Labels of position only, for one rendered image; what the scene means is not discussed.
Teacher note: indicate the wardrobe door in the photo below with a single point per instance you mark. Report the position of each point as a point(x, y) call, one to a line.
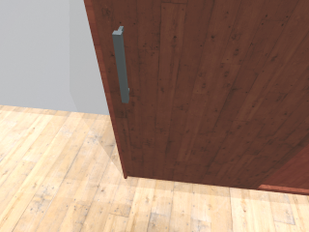
point(294, 174)
point(218, 89)

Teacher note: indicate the handle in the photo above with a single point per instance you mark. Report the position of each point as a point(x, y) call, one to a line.
point(119, 49)

